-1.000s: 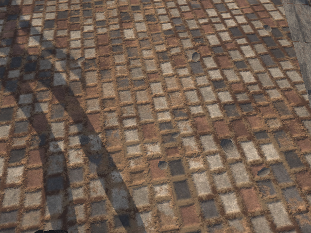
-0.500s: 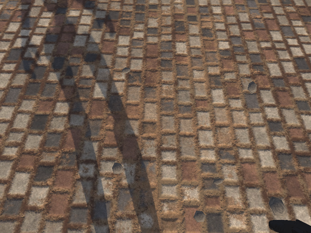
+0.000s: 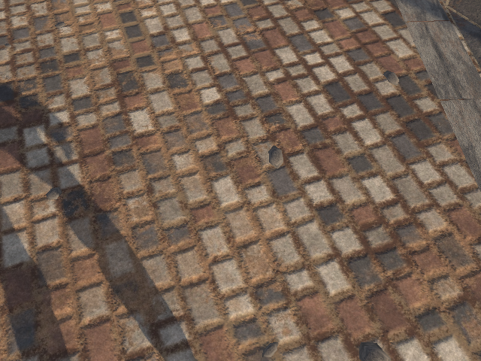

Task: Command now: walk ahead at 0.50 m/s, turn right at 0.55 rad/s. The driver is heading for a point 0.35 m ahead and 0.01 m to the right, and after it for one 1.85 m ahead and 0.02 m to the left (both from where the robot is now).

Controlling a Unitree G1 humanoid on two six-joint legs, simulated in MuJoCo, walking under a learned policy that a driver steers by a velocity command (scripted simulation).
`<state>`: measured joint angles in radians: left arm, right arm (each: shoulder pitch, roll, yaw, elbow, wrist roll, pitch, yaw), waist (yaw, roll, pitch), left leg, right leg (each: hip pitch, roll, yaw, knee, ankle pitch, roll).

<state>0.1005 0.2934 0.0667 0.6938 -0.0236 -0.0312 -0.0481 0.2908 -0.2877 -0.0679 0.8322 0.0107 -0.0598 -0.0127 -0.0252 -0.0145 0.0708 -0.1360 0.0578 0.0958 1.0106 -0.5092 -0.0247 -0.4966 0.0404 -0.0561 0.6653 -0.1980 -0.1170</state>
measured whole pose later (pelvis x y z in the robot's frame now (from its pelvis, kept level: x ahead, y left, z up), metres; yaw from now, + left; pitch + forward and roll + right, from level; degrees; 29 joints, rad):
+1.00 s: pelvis +0.31 +0.00 +0.03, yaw +3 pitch +1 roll +1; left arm 0.17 0.26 0.05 0.70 0.02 0.00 0.04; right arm 0.17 -0.36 -0.10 0.74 0.02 0.06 -0.02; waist 0.00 0.04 0.04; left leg -0.53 -0.05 -0.08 1.08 -0.41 -0.09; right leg -0.23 -0.02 -0.02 0.44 -0.23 -0.01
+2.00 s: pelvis +0.31 +0.01 +0.03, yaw -7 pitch +1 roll +3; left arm 0.20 0.31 0.06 0.70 -0.01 0.01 0.03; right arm 0.08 -0.33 -0.10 0.78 0.00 0.03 -0.04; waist 0.01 0.03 0.07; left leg -0.49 -0.01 -0.07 0.96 -0.36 -0.10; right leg -0.21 0.05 0.10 0.41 -0.21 -0.06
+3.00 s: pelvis +0.37 +0.10 +0.02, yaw +10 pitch +1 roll +0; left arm 0.23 0.33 0.07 0.74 -0.03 -0.05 0.00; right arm 0.25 -0.29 -0.05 0.72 0.02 -0.03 0.03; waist 0.01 -0.04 0.02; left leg -0.24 -0.04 0.02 0.55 -0.34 0.06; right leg -0.41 -0.06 -0.01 1.07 -0.46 0.00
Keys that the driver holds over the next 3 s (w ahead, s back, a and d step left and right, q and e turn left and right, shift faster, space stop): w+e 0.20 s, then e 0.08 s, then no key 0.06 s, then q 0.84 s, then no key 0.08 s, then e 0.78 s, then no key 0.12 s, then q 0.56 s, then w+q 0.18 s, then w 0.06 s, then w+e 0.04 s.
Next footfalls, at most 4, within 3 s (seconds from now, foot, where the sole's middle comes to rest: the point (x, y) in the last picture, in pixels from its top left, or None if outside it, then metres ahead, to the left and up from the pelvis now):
0.40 left None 0.43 0.10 -0.75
0.80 right None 0.36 -0.12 -0.75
1.22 left None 0.34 0.15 -0.75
1.74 right None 0.34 -0.08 -0.75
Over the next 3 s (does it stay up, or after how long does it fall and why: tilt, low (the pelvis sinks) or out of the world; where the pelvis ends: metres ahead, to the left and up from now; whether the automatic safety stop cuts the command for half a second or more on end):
stays up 0.37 0.10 0.02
